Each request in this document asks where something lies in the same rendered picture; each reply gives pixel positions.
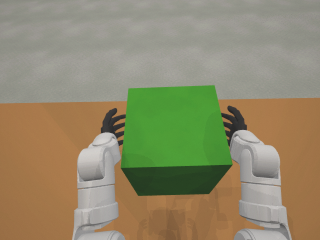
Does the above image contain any left robot upper arm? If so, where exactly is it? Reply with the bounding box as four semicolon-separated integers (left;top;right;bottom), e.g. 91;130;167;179
77;230;126;240

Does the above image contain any left robot forearm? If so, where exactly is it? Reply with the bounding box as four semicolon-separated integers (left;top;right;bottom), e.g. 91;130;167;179
72;132;121;240

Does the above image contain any right robot upper arm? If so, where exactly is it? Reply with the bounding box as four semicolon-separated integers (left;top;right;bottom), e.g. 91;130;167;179
234;228;287;240

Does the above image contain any left robot hand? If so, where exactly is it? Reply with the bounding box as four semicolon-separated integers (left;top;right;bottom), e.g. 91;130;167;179
101;108;126;146

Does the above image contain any carton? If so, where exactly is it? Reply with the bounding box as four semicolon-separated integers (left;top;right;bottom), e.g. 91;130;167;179
120;85;233;196

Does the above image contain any right robot forearm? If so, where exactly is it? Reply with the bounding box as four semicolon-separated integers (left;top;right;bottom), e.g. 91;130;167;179
229;130;292;240

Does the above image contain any right robot hand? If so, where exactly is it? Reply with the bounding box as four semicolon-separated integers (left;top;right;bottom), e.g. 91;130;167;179
221;105;247;147

